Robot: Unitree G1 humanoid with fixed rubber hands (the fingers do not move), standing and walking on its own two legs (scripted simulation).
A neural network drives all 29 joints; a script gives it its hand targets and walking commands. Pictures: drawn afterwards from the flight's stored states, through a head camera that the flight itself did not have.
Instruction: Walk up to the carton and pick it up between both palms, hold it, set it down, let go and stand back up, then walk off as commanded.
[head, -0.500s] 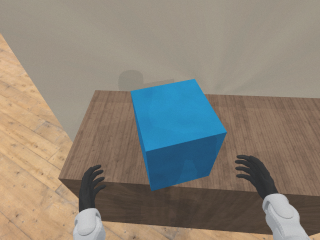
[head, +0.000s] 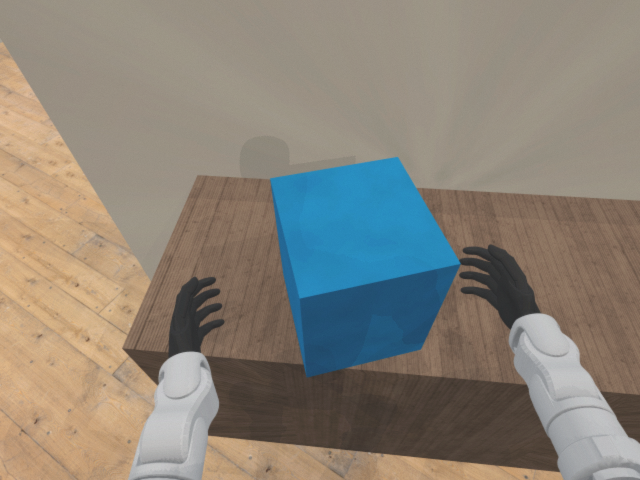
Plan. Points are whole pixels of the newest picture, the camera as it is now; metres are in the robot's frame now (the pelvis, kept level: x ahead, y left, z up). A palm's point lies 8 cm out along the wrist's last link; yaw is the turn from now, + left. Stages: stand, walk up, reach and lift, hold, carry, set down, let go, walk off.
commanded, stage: reach and lift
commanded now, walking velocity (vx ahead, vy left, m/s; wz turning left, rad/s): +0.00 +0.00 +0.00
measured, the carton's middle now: (351, 270) +0.42 +0.03 -0.04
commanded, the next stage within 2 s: none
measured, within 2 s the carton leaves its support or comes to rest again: neither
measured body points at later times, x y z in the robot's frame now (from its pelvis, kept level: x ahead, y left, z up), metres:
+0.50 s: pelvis +0.00 +0.00 +0.00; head +0.02 +0.00 +0.45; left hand +0.31 +0.22 +0.08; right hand +0.41 -0.15 +0.06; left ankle +0.00 +0.15 -0.74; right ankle +0.00 -0.11 -0.74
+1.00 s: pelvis +0.01 +0.00 +0.00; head +0.08 +0.00 +0.44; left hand +0.36 +0.23 +0.10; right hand +0.48 -0.13 +0.08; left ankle +0.00 +0.15 -0.74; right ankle +0.00 -0.11 -0.74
